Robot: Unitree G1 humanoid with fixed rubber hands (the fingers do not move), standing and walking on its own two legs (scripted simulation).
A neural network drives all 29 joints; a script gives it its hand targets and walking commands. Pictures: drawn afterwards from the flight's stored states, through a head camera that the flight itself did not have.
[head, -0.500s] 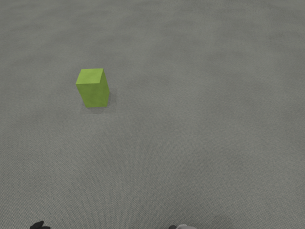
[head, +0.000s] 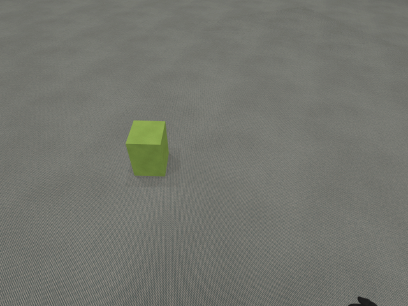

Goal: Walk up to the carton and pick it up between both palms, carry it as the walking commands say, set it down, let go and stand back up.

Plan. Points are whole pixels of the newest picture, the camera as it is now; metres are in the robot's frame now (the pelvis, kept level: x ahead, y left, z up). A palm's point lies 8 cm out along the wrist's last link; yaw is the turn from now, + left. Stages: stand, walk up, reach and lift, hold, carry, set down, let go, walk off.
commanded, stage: walk up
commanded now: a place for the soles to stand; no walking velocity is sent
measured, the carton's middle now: (149, 148) +1.17 +0.33 -0.62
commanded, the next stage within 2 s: none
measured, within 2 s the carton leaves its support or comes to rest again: neither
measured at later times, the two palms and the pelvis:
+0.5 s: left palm out of the picture +0.24 +0.47 -0.07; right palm (295, 240) +0.31 -0.21 -0.09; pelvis +0.21 +0.12 +0.00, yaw +0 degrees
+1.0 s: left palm out of the picture +0.46 +0.59 -0.05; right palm (230, 200) +0.45 -0.07 -0.12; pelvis +0.40 +0.24 +0.01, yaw -1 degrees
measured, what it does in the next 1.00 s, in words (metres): walks ahead: right foot, then left foot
